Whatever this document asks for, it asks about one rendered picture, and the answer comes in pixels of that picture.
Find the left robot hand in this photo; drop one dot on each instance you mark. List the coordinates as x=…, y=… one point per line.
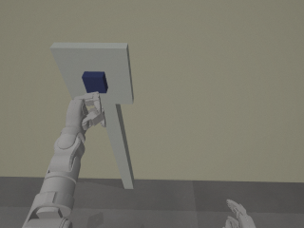
x=77, y=114

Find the left robot upper arm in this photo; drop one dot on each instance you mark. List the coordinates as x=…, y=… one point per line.
x=49, y=223

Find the button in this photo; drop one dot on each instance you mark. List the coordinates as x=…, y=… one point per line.
x=95, y=81

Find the panel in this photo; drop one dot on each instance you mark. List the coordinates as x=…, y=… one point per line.
x=73, y=59

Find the right robot hand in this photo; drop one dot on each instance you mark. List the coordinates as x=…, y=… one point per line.
x=244, y=221

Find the left robot forearm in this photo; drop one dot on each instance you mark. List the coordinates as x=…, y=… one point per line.
x=55, y=200

